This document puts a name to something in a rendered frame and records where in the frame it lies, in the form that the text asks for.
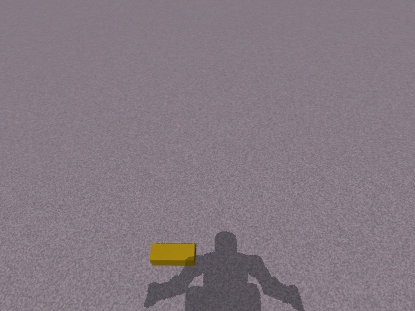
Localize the carton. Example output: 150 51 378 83
149 244 196 266

